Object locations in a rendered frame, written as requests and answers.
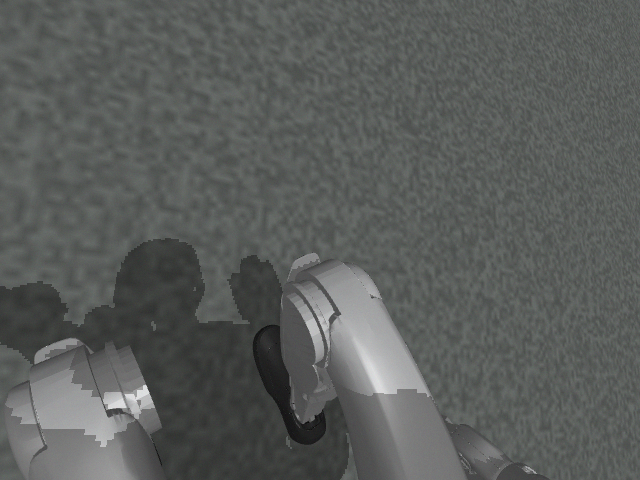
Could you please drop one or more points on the right robot hand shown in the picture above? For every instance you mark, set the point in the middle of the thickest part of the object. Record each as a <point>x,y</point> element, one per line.
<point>476,452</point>

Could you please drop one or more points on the right robot arm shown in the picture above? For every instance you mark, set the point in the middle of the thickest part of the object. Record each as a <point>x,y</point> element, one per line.
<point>519,471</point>

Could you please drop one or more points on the right robot foot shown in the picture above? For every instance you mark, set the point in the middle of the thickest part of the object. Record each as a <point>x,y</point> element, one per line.
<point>275,377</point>

